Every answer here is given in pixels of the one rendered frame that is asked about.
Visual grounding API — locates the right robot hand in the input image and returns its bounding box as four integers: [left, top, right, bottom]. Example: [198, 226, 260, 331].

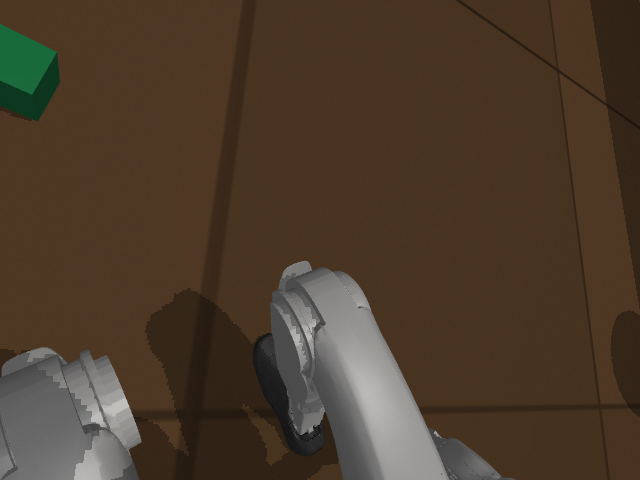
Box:
[427, 427, 503, 480]

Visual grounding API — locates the right robot foot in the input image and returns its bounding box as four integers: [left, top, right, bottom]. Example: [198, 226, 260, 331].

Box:
[253, 333, 325, 456]

